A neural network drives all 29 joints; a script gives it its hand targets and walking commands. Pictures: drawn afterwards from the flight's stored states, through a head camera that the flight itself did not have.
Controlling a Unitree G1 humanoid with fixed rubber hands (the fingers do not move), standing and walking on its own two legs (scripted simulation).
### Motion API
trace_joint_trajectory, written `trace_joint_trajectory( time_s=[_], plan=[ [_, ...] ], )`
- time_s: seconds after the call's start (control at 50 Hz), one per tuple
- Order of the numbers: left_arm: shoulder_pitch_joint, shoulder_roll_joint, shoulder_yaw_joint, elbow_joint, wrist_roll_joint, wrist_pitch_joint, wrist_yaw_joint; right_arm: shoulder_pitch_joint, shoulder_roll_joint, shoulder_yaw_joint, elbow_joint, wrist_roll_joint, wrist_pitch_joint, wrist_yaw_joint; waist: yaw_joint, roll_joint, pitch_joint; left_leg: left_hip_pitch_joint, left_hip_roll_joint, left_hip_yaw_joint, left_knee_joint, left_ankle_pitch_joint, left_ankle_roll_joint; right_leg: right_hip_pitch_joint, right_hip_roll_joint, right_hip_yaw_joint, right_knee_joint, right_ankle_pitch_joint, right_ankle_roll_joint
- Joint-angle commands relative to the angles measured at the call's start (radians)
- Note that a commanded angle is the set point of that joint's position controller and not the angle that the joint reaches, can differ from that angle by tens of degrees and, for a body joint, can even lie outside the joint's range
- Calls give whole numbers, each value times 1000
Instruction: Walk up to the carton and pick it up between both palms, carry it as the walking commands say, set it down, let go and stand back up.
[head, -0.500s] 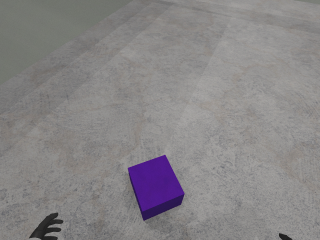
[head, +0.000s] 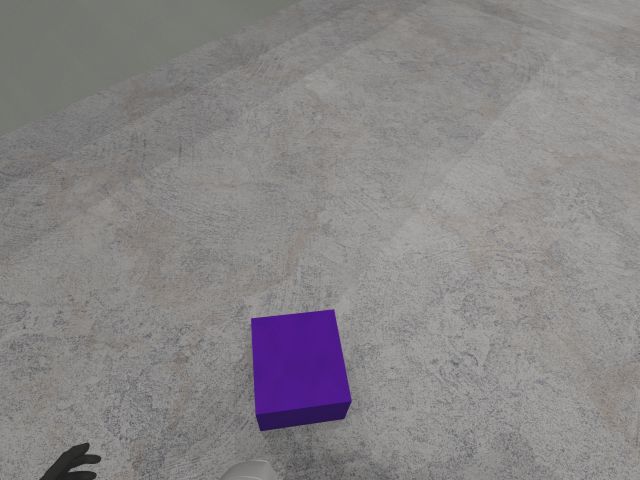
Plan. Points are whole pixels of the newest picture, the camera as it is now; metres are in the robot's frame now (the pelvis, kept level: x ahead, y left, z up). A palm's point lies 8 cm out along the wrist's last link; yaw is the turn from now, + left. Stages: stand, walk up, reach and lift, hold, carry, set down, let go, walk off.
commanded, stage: walk up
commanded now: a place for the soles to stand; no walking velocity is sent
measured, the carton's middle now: (297, 369) +0.47 +0.06 -0.66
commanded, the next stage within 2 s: reach and lift in 1.46 s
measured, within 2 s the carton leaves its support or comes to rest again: neither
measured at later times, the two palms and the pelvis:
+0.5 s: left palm out of the picture +0.06 +0.31 -0.07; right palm (576, 428) +0.22 -0.33 -0.08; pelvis +0.03 -0.04 +0.00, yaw +10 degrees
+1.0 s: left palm out of the picture +0.07 +0.31 -0.08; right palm (571, 430) +0.21 -0.32 -0.07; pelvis +0.02 -0.03 +0.02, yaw +13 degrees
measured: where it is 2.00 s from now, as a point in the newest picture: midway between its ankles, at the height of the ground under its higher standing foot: outside the picture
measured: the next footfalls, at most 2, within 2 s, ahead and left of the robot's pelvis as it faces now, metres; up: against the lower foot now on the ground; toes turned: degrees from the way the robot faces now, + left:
left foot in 0.02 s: +0.07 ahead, +0.11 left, +0.00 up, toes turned +2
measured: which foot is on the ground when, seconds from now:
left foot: up 0.00-0.00, down 0.02-1.00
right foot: down 0.00-1.00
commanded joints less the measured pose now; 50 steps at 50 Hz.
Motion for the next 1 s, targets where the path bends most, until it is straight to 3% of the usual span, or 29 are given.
trace_joint_trajectory(
  time_s=[0.0,0.02,0.04,0.06,0.08,0.12,0.14,0.16,0.18,0.2,0.22,0.26,0.3,0.34,0.36,0.38,0.4,0.42,0.44,0.46,0.48,0.52,0.56,0.62,0.7,0.76,0.96,0.98],
  plan=[
    [-79,118,11,-70,-17,-23,23,105,-202,-57,-37,-19,-16,5,-84,135,-87,316,151,-343,-286,99,70,-247,-150,133,64,78,-63],
    [-46,106,7,-75,-35,-17,26,30,-276,-60,-85,-14,-22,2,-47,251,-93,267,366,-717,-369,150,205,-301,17,111,144,-192,14],
    [-55,167,22,-45,-34,-11,39,25,-261,-56,-83,-6,-17,4,-60,155,-101,209,377,-682,-340,181,262,-223,-7,192,206,-270,19],
    [-65,159,18,-32,-37,-19,44,-19,-234,-44,-85,-7,-12,1,-46,152,-71,167,340,-599,-293,307,264,-204,-15,198,190,-248,12],
    [-34,149,18,-16,-42,-30,48,-68,-207,-35,-88,-7,-4,0,-19,164,-71,135,297,-510,-258,386,230,-161,-16,185,133,-186,6],
    [49,157,21,32,-27,-55,54,-151,-168,-18,-96,6,20,12,31,176,-87,15,174,-302,-157,467,118,51,14,124,-125,55,-13],
    [36,191,27,26,-8,-67,57,-145,-132,-9,-99,8,32,21,22,94,-80,-13,109,-248,-72,425,57,68,-36,217,-226,144,-35],
    [-7,268,37,11,-3,-79,59,-120,-124,-14,-99,13,40,29,-2,-61,-86,-87,-6,-161,79,235,0,64,-219,460,-348,136,-101],
    [-20,288,37,16,-10,-81,56,-128,-139,-20,-88,13,53,23,-2,-106,-76,-95,-22,-135,165,-132,-19,49,-342,532,-336,295,-208],
    [-22,269,29,15,-9,-84,55,-143,-144,-18,-83,11,60,23,0,-72,-43,-121,-5,-168,231,-199,-15,54,-355,506,-307,433,-240],
    [-20,249,23,15,-13,-87,62,-150,-132,-16,-84,15,61,24,-4,-54,-25,-141,7,-176,233,-176,-14,81,-329,451,-287,513,-233],
    [-23,242,17,16,-12,-86,69,-150,-113,-13,-80,16,53,29,-1,-122,-38,-123,23,-130,125,-106,-9,145,-257,323,-244,660,-175],
    [-41,235,10,11,-14,-77,65,-145,-94,-13,-63,13,46,40,-7,-147,-76,-14,-4,-52,1,-22,-9,145,-194,211,-182,768,-139],
    [-50,216,2,9,-23,-67,59,-142,-89,-16,-47,5,35,42,-22,-128,-106,137,-7,-40,-179,194,5,87,-164,156,-135,648,-94],
    [-58,195,-5,0,-27,-67,56,-143,-116,-24,-44,-3,29,39,-28,-87,-137,220,30,-100,-185,287,24,32,-156,144,-104,579,-65],
    [-53,161,-12,-14,-30,-69,56,-140,-173,-35,-46,-11,22,36,-23,30,-191,314,140,-266,-143,482,66,-65,-108,111,-19,443,-24],
    [-65,144,-15,-6,-42,-61,57,-160,-191,-28,-53,1,19,31,-27,82,-228,268,242,-422,-163,522,159,-56,-23,115,-3,175,16],
    [-96,151,-10,7,-38,-54,59,-164,-187,-24,-46,9,22,30,-30,90,-212,211,255,-419,-189,466,178,-13,-7,124,-36,11,14],
    [-83,150,-11,28,-32,-56,61,-208,-178,-16,-43,9,29,29,-8,98,-181,160,224,-395,-192,396,151,16,-7,140,-100,21,2],
    [-88,160,-9,47,-24,-59,61,-241,-162,-7,-38,12,36,29,3,72,-140,84,170,-330,-172,355,97,58,-22,154,-176,56,-13],
    [-98,182,-4,58,-17,-64,59,-258,-141,0,-28,18,41,31,3,33,-103,45,112,-245,-134,327,46,69,-63,183,-250,80,-36],
    [-95,218,3,78,-11,-72,60,-253,-123,7,1,22,50,39,-6,-1,-104,62,58,-163,-77,290,2,80,-158,232,-310,124,-87],
    [-134,215,1,84,-12,-68,60,-242,-120,9,25,16,52,44,-21,-4,-95,90,58,-158,-112,265,3,67,-171,209,-306,132,-91],
    [-187,176,-8,93,-19,-58,58,-242,-134,6,45,9,45,46,-25,22,-88,125,85,-212,-183,351,27,50,-93,124,-275,55,-38],
    [-190,150,-9,124,-24,-47,51,-263,-145,16,58,4,38,38,-8,93,-103,56,128,-312,-266,334,58,139,-27,103,-239,72,-24],
    [-189,141,-12,151,-23,-46,49,-281,-137,24,69,4,41,38,-2,112,-114,40,121,-303,-290,326,46,187,-28,104,-273,90,-27],
    [-232,145,-14,204,-15,-48,46,-288,-124,34,103,7,48,42,-15,72,-117,81,93,-261,-303,341,21,204,-60,100,-357,104,-28],
    [-235,156,-10,204,-18,-49,47,-297,-136,26,99,5,54,45,-13,79,-101,72,89,-257,-290,392,20,202,-67,105,-347,154,-28]
  ],
)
